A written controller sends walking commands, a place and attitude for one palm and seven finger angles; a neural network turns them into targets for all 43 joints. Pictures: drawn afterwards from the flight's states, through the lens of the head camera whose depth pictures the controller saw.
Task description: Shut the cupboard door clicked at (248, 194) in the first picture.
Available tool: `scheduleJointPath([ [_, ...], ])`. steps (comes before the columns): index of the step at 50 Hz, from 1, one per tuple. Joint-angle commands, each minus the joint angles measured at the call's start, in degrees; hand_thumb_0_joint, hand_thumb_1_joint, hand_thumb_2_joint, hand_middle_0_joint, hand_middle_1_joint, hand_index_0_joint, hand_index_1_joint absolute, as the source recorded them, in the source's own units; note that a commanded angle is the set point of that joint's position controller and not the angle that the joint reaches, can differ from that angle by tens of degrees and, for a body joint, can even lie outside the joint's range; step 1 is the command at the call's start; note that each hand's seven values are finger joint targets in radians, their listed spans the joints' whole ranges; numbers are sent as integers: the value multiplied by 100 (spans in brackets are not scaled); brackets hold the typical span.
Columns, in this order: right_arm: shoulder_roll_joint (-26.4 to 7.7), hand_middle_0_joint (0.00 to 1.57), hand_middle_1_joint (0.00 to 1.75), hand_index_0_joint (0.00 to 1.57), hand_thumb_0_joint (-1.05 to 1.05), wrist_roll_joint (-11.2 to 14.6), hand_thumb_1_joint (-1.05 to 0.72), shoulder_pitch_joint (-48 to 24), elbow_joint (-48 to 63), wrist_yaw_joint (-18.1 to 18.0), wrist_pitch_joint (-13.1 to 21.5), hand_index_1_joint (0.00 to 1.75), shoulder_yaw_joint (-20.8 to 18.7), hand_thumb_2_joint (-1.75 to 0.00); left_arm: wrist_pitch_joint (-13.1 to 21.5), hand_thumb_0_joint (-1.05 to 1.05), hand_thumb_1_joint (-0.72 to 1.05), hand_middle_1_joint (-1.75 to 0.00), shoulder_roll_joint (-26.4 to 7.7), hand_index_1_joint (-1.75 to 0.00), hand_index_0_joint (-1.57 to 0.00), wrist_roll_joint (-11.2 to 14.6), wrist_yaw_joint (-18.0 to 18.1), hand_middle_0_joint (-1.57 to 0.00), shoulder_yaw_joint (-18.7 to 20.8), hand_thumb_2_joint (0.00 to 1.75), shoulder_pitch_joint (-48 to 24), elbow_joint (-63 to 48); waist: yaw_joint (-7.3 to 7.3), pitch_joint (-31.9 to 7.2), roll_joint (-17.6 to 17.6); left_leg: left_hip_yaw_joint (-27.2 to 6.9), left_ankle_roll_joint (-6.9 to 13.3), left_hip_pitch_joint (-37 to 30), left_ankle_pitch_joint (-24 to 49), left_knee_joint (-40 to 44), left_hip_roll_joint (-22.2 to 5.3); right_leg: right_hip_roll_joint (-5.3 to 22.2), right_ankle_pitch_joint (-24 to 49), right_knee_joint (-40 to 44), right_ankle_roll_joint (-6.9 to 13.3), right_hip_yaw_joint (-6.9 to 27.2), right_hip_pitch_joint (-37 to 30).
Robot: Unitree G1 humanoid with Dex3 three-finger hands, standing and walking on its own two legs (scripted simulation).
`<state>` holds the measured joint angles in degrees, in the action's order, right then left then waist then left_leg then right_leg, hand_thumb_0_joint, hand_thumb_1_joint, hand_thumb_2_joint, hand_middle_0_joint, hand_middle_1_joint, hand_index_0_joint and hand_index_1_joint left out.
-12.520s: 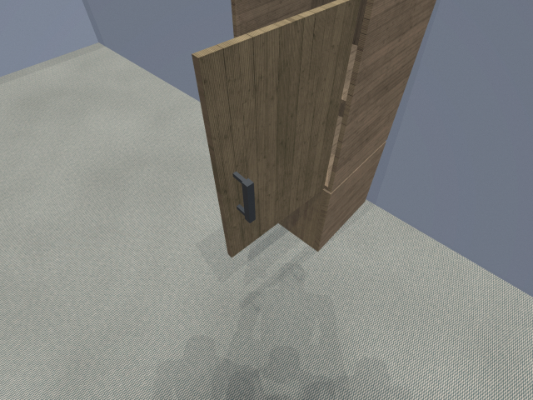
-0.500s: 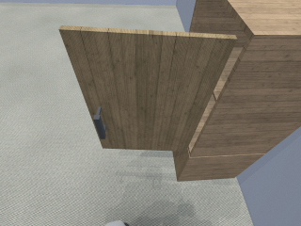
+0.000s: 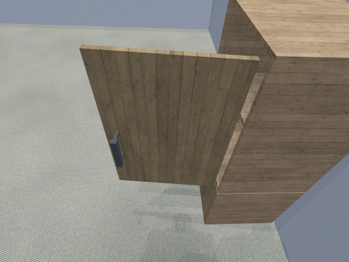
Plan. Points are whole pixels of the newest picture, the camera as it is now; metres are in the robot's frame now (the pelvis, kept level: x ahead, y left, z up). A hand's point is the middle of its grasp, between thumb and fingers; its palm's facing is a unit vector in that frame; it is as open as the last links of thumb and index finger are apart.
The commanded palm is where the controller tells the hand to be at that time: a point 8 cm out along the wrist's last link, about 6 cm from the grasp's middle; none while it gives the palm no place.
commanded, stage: look again from close up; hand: left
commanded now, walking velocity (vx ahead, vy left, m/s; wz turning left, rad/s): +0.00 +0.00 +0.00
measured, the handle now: (118, 149) +0.46 +0.22 -0.09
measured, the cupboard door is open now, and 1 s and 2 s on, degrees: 85 85 85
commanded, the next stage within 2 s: raise the hand and make a fist in 0.62 s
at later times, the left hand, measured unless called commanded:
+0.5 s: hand out of the picture +0.01 +0.19 -0.17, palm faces +0.01 -0.98 -0.21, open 7.4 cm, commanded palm none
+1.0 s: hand (109, 223) +0.21 +0.17 -0.02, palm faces +0.08 -1.00 +0.01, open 6.8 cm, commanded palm +0.13 +0.23 -0.08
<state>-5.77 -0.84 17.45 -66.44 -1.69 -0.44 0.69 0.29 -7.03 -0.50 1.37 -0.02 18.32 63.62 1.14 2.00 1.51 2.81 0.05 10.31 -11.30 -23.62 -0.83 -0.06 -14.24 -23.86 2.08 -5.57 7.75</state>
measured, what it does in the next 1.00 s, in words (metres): lowers itself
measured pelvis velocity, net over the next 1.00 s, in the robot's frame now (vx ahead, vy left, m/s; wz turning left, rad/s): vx -0.02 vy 0.00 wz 0.00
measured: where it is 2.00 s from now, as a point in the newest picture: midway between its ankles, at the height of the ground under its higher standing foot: outside the picture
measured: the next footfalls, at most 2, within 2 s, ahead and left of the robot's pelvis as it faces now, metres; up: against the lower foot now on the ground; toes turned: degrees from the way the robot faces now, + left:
none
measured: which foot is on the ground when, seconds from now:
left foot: down 0.00-1.00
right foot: down 0.00-1.00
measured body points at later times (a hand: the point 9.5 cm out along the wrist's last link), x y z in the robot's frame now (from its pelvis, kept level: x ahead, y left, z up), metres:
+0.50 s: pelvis +0.01 +0.02 +0.00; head +0.02 +0.01 +0.44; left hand +0.01 +0.24 -0.16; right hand -0.01 -0.18 -0.17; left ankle +0.02 +0.12 -0.74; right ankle -0.01 -0.09 -0.74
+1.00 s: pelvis -0.02 +0.00 -0.06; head +0.01 +0.00 +0.39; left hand +0.20 +0.22 -0.02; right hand +0.15 -0.26 -0.13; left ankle +0.02 +0.12 -0.74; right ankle -0.01 -0.09 -0.74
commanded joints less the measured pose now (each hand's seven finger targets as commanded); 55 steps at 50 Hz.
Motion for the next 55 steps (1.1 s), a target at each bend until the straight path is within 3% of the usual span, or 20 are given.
scheduleJointPath([
  [1,-464,20,30,20,0,16,-90,108,714,66,173,30,-89,-90,325,0,90,-30,-948,-30,-20,-51,246,-20,61,90,478,-164,-286,64,-607,-353,-5,304,-559,-666,-280,1273,1071,626,191,1333,573],
  [2,-512,20,30,20,0,-1,-90,390,657,83,163,30,-91,-90,317,0,90,-30,-866,-30,-20,-47,207,-20,56,90,212,-267,-356,-105,-558,-373,20,205,-509,-573,-317,1064,-234,537,289,1124,774],
  [4,-491,20,30,20,0,-27,-90,550,638,91,241,30,-49,-90,296,0,90,-30,-681,-30,-20,-55,162,-20,40,90,175,-315,-272,-16,-590,-459,113,330,80,-323,-402,741,-137,232,259,794,733],
  [8,-642,20,30,20,0,-8,-90,523,740,58,219,30,-53,-90,168,0,90,-30,-500,-30,-20,-35,122,-20,15,90,289,-282,-199,459,-74,-667,233,819,-671,140,-419,536,-801,121,155,721,788],
  [10,-659,20,30,20,0,-22,-90,485,742,57,221,30,-54,-90,141,0,90,-30,-496,-30,-20,-43,105,-20,24,90,344,-289,-149,588,-322,-745,255,946,-942,383,-430,482,-760,37,144,707,795],
  [13,-713,20,30,20,0,-13,-90,451,719,58,220,30,-59,-90,114,0,90,-30,-479,-30,-20,-45,99,-20,28,90,408,-318,-87,567,-67,-817,296,988,-1123,559,-462,474,-652,-6,103,682,696],
  [24,-703,20,30,20,0,12,-90,370,474,33,296,30,-22,-90,146,0,90,-30,-631,-30,-20,-25,102,-20,41,90,331,-300,-68,126,-114,-504,281,271,522,310,-448,607,460,34,46,709,374],
  [35,-771,20,30,20,0,22,-90,162,371,6,255,30,-29,-90,142,0,90,-30,-687,-30,-20,-26,107,-20,26,90,292,-179,-94,193,-110,-416,223,2,796,256,-456,658,869,180,26,767,322],
  [36,-985,20,30,20,0,84,-90,-347,761,49,273,30,-88,-90,234,0,90,-30,-813,-30,-20,-98,312,-20,33,90,664,-13,90,255,595,-351,86,436,1100,-876,-583,919,2904,251,-120,1048,365],
  [37,-2283,20,30,20,0,121,-90,210,2412,-468,1394,30,-343,-90,1837,0,90,-30,-3906,-30,-20,665,362,-20,2054,90,-4443,-9604,-1016,-2275,-551,-286,290,-1695,2361,-670,-243,230,2992,-837,-139,402,529],
  [38,-1508,20,30,20,0,331,-90,-175,2407,-510,1807,30,-62,-90,1352,0,90,-32,-1222,-32,-22,750,405,-22,109,90,-392,-7719,-263,-3084,-2443,-410,149,-2228,3321,-342,-340,-52,1047,-1100,-58,181,943],
  [39,-1324,20,30,20,0,283,-90,-351,2324,-362,2022,30,-124,-90,486,0,90,-34,-23,-34,-24,938,509,-24,-371,90,804,-7072,-183,-2334,-2245,-507,-77,-1454,3748,-296,-327,-71,191,-1284,-53,61,996],
  [40,-1311,20,30,20,0,359,-90,-307,2217,-249,2134,30,-136,-90,346,0,90,-36,183,-36,-25,882,561,-25,-595,90,466,-6504,-411,-782,-1042,-610,-63,-395,2853,-377,-293,12,12,-1194,-134,36,1560],
  [42,-1610,20,30,20,0,166,-90,-344,2656,-101,2187,30,-427,-90,892,0,90,-40,-131,-40,-29,817,423,-29,-55,90,168,-6096,-585,94,53,-693,13,888,756,-1015,-60,53,143,-917,-123,-107,2262],
  [43,-1598,20,30,20,0,95,-90,-473,2838,-48,2194,30,-461,-90,1270,0,90,-42,-58,-42,-31,879,249,-31,85,90,630,-5542,-480,37,854,-674,46,1483,162,-1402,17,50,-86,-1149,-139,-124,2644],
  [46,-1466,20,30,20,0,49,-90,-804,3386,158,2229,30,-605,-90,2720,0,90,-48,158,-48,-36,1253,-702,-36,402,90,1755,-5012,116,-809,1660,-404,-59,2700,-289,-2453,196,47,-327,-2243,-98,57,3120],
  [48,-1473,20,30,20,0,50,-90,-977,3637,254,2154,30,-659,-90,3719,0,90,-52,-269,-52,-40,1509,-1469,-40,881,90,1761,-5128,278,-1286,1232,-296,-124,3487,-540,-3140,298,134,-297,-2864,-70,439,3284],
  [50,-1491,20,30,20,0,103,-90,-1087,3984,309,2016,30,-705,-90,4188,0,90,-56,-917,-56,-44,1530,-1979,-44,1406,90,1653,-5230,417,-1700,151,-152,-86,3932,-559,-3637,328,211,-318,-3306,28,816,3332],
  [53,-1488,20,30,20,0,227,-90,-1365,4621,211,1786,30,-660,-90,3691,0,90,-62,-1187,-62,-49,1686,-1986,-49,1448,90,891,-6252,387,-1961,-355,-30,48,4258,-1148,-3886,346,229,-1607,-3124,2,1230,3532],
  [55,-1468,20,30,20,0,246,-90,-1256,4775,109,1691,30,-625,-90,3484,0,90,-66,-1298,-66,-53,1750,-1778,-53,1436,90,338,-7170,202,-2136,-523,-150,128,4249,-1366,-4045,248,184,-2165,-2984,-44,1354,3748],
])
